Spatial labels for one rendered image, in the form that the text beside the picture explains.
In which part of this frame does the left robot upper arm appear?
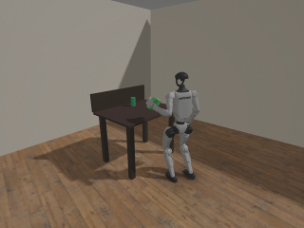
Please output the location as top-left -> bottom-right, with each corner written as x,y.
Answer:
165,91 -> 175,118

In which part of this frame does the robot right forearm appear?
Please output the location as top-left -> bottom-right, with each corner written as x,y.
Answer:
188,112 -> 200,121

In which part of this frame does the sponge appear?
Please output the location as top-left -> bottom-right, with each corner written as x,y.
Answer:
147,97 -> 162,110

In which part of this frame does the left robot hand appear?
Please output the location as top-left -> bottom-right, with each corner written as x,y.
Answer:
146,97 -> 154,106

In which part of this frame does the right robot thigh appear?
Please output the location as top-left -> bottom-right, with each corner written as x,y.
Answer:
180,124 -> 193,153

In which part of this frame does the robot left forearm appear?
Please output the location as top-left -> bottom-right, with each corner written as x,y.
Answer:
151,103 -> 169,116

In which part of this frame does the right robot upper arm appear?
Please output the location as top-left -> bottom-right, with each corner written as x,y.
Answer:
189,90 -> 200,113

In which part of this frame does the humanoid robot torso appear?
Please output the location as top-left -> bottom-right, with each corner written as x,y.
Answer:
172,88 -> 192,134

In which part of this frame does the table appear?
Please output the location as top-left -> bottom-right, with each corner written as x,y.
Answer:
90,85 -> 175,180

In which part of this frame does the right robot hand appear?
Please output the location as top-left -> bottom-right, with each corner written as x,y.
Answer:
184,117 -> 193,124

